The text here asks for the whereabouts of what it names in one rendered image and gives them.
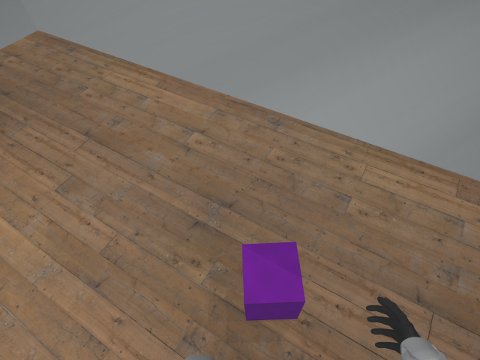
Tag carton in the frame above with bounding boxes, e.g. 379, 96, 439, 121
242, 242, 305, 321

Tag right robot forearm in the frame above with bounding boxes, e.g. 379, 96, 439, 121
400, 337, 449, 360

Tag robot right hand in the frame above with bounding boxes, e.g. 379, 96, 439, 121
366, 297, 420, 354

